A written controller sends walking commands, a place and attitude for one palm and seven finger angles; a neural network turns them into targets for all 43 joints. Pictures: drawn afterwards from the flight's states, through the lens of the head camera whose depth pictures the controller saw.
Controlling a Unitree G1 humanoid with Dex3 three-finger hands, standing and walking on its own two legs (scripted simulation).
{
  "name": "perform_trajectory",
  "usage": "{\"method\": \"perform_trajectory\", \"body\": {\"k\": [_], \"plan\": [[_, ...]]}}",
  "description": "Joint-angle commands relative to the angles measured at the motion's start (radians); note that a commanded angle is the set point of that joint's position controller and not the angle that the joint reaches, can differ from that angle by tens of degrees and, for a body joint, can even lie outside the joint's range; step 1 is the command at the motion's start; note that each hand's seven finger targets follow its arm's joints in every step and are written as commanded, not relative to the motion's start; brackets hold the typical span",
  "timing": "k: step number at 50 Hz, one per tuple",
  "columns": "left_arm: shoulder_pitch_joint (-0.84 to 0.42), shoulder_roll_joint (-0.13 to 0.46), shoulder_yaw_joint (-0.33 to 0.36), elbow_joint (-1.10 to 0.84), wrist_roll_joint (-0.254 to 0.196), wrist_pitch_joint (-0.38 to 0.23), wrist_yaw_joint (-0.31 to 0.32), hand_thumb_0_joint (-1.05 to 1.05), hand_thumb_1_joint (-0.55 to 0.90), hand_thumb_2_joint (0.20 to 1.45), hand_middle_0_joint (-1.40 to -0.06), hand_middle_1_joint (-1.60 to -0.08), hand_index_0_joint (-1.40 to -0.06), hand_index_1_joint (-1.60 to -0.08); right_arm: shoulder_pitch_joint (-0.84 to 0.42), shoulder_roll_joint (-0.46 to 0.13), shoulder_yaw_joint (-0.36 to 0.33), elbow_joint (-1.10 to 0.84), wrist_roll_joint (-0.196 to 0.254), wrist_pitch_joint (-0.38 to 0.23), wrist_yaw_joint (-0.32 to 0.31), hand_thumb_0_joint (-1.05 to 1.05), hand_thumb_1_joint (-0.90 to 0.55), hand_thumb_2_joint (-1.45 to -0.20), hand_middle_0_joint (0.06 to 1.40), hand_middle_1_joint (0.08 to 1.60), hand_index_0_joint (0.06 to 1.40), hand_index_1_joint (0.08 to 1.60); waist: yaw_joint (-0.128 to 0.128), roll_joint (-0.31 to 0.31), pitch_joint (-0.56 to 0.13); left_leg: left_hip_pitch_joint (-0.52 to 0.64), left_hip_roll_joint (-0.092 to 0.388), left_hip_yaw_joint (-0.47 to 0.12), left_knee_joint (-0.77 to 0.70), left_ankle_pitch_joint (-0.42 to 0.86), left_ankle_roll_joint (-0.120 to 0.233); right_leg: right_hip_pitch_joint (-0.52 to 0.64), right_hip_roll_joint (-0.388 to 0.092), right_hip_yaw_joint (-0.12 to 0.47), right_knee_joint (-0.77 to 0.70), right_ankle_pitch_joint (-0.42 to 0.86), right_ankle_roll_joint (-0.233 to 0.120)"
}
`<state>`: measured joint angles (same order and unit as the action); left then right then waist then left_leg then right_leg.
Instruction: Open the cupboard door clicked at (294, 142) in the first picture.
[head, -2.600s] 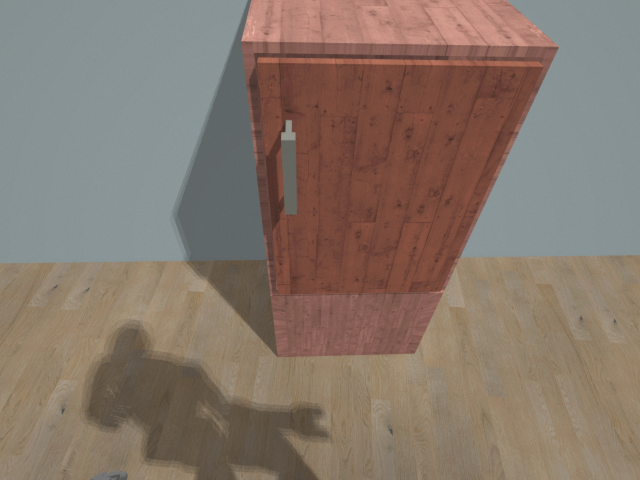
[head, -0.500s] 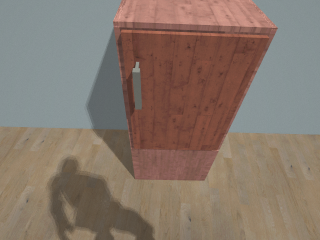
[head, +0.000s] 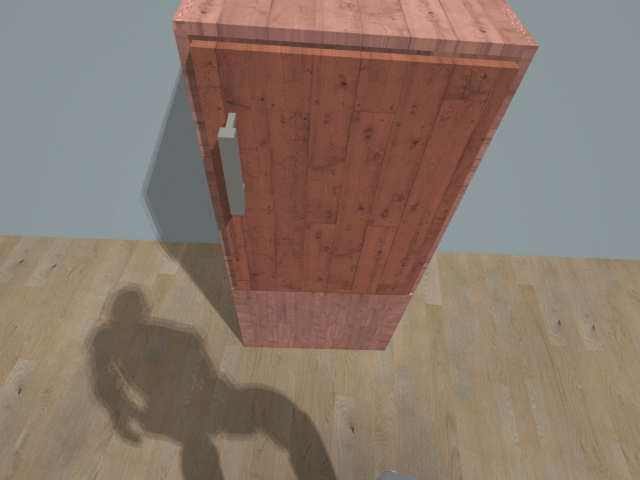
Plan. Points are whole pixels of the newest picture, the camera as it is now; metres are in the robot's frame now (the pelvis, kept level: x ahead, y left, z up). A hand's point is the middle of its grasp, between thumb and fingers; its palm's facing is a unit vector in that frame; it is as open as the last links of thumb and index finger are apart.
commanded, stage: come to a stop and stand still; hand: left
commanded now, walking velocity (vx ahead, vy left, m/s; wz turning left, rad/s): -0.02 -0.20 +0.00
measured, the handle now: (235, 166) +0.54 +0.17 +0.06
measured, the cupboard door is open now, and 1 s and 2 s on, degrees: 0 0 0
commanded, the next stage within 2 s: look again from close up in 1.80 s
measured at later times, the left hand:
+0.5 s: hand out of the picture +0.05 +0.13 -0.19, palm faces +0.07 -0.98 -0.19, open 7.3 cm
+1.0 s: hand out of the picture -0.03 +0.12 -0.17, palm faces +0.05 -0.98 -0.22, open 7.3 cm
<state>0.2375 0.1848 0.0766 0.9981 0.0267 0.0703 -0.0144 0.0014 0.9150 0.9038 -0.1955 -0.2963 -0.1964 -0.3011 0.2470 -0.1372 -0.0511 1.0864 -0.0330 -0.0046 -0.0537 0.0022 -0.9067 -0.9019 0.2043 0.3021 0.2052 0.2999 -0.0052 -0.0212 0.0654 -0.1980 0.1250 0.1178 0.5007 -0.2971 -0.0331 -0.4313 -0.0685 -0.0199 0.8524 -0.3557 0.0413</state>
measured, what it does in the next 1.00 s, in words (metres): steps on the spot: right foot, then left foot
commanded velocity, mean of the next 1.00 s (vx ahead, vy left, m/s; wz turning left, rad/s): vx -0.01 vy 0.07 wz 0.00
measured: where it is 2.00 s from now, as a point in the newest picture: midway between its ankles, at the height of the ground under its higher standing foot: outside the picture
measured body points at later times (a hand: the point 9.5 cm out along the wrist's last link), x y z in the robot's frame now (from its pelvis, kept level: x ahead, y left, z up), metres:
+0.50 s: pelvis +0.01 -0.05 -0.01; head +0.03 -0.03 +0.44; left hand +0.05 +0.18 -0.17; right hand +0.07 -0.29 -0.15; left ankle +0.01 +0.02 -0.74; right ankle +0.01 -0.19 -0.72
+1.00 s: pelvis -0.02 -0.05 +0.00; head -0.03 -0.06 +0.45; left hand -0.03 +0.18 -0.16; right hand +0.01 -0.29 -0.16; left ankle +0.01 +0.02 -0.74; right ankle +0.01 -0.20 -0.74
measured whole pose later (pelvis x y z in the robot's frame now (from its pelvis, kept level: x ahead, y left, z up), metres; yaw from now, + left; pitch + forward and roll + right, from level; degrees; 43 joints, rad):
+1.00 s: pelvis -0.02 -0.05 +0.00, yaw +1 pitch -2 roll +0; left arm 0.35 0.16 -0.01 1.02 0.02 0.00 0.03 0.00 0.91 0.90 -0.20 -0.30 -0.20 -0.30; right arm 0.30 -0.19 -0.02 1.00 -0.01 0.00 -0.01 0.00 -0.92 -0.90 0.20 0.30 0.20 0.30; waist 0.01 0.02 0.00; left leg -0.25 -0.03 0.11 0.49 -0.21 0.07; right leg -0.24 -0.07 0.00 0.51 -0.24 0.04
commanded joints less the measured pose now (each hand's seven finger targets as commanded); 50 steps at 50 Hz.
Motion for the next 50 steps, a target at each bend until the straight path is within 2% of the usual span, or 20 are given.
{"method": "perform_trajectory", "body": {"k": [1,3,5,6,7,9,15,18,20,21,23,24,25,27,28,30,31,33,37,50], "plan": [[0.039,0.041,0.01,-0.057,0.001,-0.019,-0.012,0.0,0.9,0.9,-0.2,-0.3,-0.2,-0.3,0.029,-0.266,-0.078,-0.045,-0.006,0.001,-0.006,0.0,-0.9,-0.9,0.2,0.3,0.2,0.3,-0.016,0.226,-0.017,-0.039,0.203,-0.135,-0.102,0.357,0.119,0.106,0.029,-0.072,-0.211,0.047,-0.002],[0.137,0.087,0.023,-0.028,0.004,-0.035,-0.009,0.0,0.9,0.9,-0.2,-0.3,-0.2,-0.3,0.011,-0.258,-0.08,-0.056,-0.003,0.009,0.001,0.0,-0.9,-0.9,0.2,0.3,0.2,0.3,0.034,0.134,-0.073,-0.112,0.127,-0.081,0.055,0.213,0.054,0.287,0.04,-0.085,-0.397,0.191,-0.012],[0.158,0.226,0.036,-0.027,0.011,-0.064,0.019,0.0,0.9,0.9,-0.2,-0.3,-0.2,-0.3,0.026,-0.088,-0.033,-0.111,0.01,0.022,0.015,0.0,-0.9,-0.9,0.2,0.3,0.2,0.3,0.044,-0.299,-0.12,-0.298,-0.069,-0.025,0.433,-0.342,-0.006,0.336,-0.284,0.265,-0.552,0.427,-0.128],[0.128,0.212,0.022,-0.037,0.007,-0.067,0.028,0.0,0.9,0.9,-0.2,-0.3,-0.2,-0.3,0.005,-0.103,-0.03,-0.115,0.013,0.03,0.014,0.0,-0.9,-0.9,0.2,0.3,0.2,0.3,0.053,-0.177,-0.134,-0.236,-0.047,-0.117,0.482,-0.315,0.018,0.252,-0.282,0.238,-0.56,0.323,-0.183],[0.055,0.223,0.024,-0.04,0.008,-0.076,0.033,0.0,0.9,0.9,-0.2,-0.3,-0.2,-0.3,0.002,-0.113,-0.029,-0.111,0.014,0.029,0.018,0.0,-0.9,-0.9,0.2,0.3,0.2,0.3,0.025,-0.243,-0.103,-0.251,-0.045,-0.129,0.498,-0.287,0.025,0.224,-0.256,0.26,-0.565,0.283,-0.19],[-0.043,0.191,0.01,-0.059,0.009,-0.082,0.041,0.0,0.9,0.9,-0.2,-0.3,-0.2,-0.3,0.012,-0.147,-0.03,-0.085,0.017,0.016,0.025,0.0,-0.9,-0.9,0.2,0.3,0.2,0.3,0.003,-0.197,-0.06,-0.211,-0.038,-0.125,0.452,-0.207,0.019,0.194,-0.229,0.185,-0.524,0.383,-0.199],[0.015,0.203,0.016,-0.039,0.003,-0.068,0.061,0.0,0.9,0.9,-0.2,-0.3,-0.2,-0.3,0.027,-0.119,-0.009,-0.09,0.02,0.023,0.03,0.0,-0.9,-0.9,0.2,0.3,0.2,0.3,0.029,-0.135,-0.111,-0.137,-0.09,-0.074,0.163,-0.129,-0.003,0.311,-0.273,0.194,-0.438,0.667,-0.22],[-0.024,0.184,0.014,-0.051,-0.008,-0.055,0.062,0.0,0.9,0.9,-0.2,-0.3,-0.2,-0.3,0.081,-0.125,-0.01,-0.085,0.018,0.021,0.031,0.0,-0.9,-0.9,0.2,0.3,0.2,0.3,-0.008,-0.121,-0.1,0.044,-0.082,-0.065,-0.057,0.066,0.014,0.169,-0.226,0.152,-0.4,0.474,-0.157],[-0.029,0.104,-0.003,-0.072,-0.008,-0.034,0.054,0.0,0.9,0.9,-0.2,-0.3,-0.2,-0.3,0.058,-0.197,-0.022,-0.104,0.009,0.013,0.033,0.0,-0.9,-0.9,0.2,0.3,0.2,0.3,0.0,0.219,-0.075,0.057,0.103,-0.282,-0.171,0.288,0.111,0.062,-0.034,-0.012,-0.26,0.079,-0.044],[-0.062,0.085,-0.012,-0.07,-0.003,-0.026,0.059,0.0,0.9,0.9,-0.2,-0.3,-0.2,-0.3,0.03,-0.199,-0.019,-0.114,0.01,0.01,0.029,0.0,-0.9,-0.9,0.2,0.3,0.2,0.3,-0.016,0.296,-0.033,-0.024,0.153,-0.335,-0.269,0.314,0.168,0.07,0.02,-0.041,-0.113,-0.143,-0.015],[-0.026,0.078,-0.013,-0.044,0.0,-0.02,0.054,0.0,0.9,0.9,-0.2,-0.3,-0.2,-0.3,-0.026,-0.183,-0.01,-0.124,0.008,0.005,0.014,0.0,-0.9,-0.9,0.2,0.3,0.2,0.3,0.018,0.17,-0.008,-0.046,0.146,-0.314,-0.259,0.301,0.223,0.041,0.015,0.031,0.073,-0.153,-0.024],[0.124,0.093,-0.045,0.03,-0.021,-0.06,0.084,0.0,0.9,0.9,-0.2,-0.3,-0.2,-0.3,-0.125,-0.248,-0.012,-0.174,0.023,-0.005,0.032,0.0,-0.9,-0.9,0.2,0.3,0.2,0.3,0.054,0.274,-0.113,-0.009,0.121,-0.182,0.005,0.599,0.184,0.067,-0.046,0.068,0.033,-0.099,-0.074],[0.146,0.113,-0.041,0.009,-0.01,-0.081,0.078,0.0,0.9,0.9,-0.2,-0.3,-0.2,-0.3,-0.165,-0.22,-0.001,-0.225,0.017,-0.011,0.043,0.0,-0.9,-0.9,0.2,0.3,0.2,0.3,0.09,0.167,-0.092,-0.02,0.072,-0.153,0.05,0.555,0.165,0.105,-0.019,-0.004,-0.199,0.026,-0.057],[0.109,0.131,-0.041,-0.017,0.001,-0.113,0.076,0.0,0.9,0.9,-0.2,-0.3,-0.2,-0.3,0.004,-0.111,0.011,-0.223,0.026,-0.009,0.039,0.0,-0.9,-0.9,0.2,0.3,0.2,0.3,0.002,-0.218,-0.171,-0.1,-0.057,-0.107,0.146,0.178,0.054,0.26,-0.168,0.199,-0.358,0.602,-0.115],[0.058,0.154,-0.049,-0.044,-0.001,-0.111,0.071,0.0,0.9,0.9,-0.2,-0.3,-0.2,-0.3,0.065,-0.103,0.011,-0.215,0.028,-0.012,0.039,0.0,-0.9,-0.9,0.2,0.3,0.2,0.3,-0.04,-0.129,-0.155,-0.039,-0.107,-0.092,0.027,0.012,0.032,0.217,-0.197,0.169,-0.324,0.634,-0.148],[0.028,0.148,-0.049,-0.072,0.0,-0.084,0.063,0.0,0.9,0.9,-0.2,-0.3,-0.2,-0.3,0.068,-0.139,-0.002,-0.194,0.016,-0.019,0.044,0.0,-0.9,-0.9,0.2,0.3,0.2,0.3,-0.027,0.242,-0.109,0.029,-0.011,-0.19,-0.054,0.389,0.065,0.126,-0.027,0.037,-0.225,0.211,-0.062],[0.049,0.12,-0.052,-0.06,-0.004,-0.071,0.068,0.0,0.9,0.9,-0.2,-0.3,-0.2,-0.3,0.059,-0.163,-0.002,-0.198,0.017,-0.016,0.036,0.0,-0.9,-0.9,0.2,0.3,0.2,0.3,-0.011,0.207,-0.099,0.032,0.053,-0.243,-0.083,0.511,0.1,0.119,0.023,-0.014,-0.21,0.015,-0.04],[0.091,0.068,-0.064,-0.046,-0.007,-0.062,0.068,0.0,0.9,0.9,-0.2,-0.3,-0.2,-0.3,0.024,-0.181,-0.006,-0.215,0.018,-0.012,0.029,0.0,-0.9,-0.9,0.2,0.3,0.2,0.3,0.013,0.023,-0.056,-0.035,0.072,-0.245,-0.102,0.34,0.142,0.148,0.02,-0.009,-0.239,-0.019,-0.042],[0.107,0.085,-0.063,-0.044,0.001,-0.065,0.056,0.0,0.9,0.9,-0.2,-0.3,-0.2,-0.3,-0.003,-0.162,-0.003,-0.216,0.018,-0.004,0.04,0.0,-0.9,-0.9,0.2,0.3,0.2,0.3,0.007,0.038,0.059,-0.164,-0.014,-0.218,-0.199,-0.198,0.087,0.139,0.006,0.052,-0.358,0.041,-0.067],[0.144,0.077,-0.065,-0.014,-0.003,-0.089,0.053,0.0,0.9,0.9,-0.2,-0.3,-0.2,-0.3,0.068,-0.142,0.013,-0.125,0.02,-0.019,0.042,0.0,-0.9,-0.9,0.2,0.3,0.2,0.3,0.001,0.008,0.003,-0.098,-0.022,-0.193,-0.209,-0.113,0.078,0.155,-0.026,0.075,-0.449,0.059,-0.067]]}}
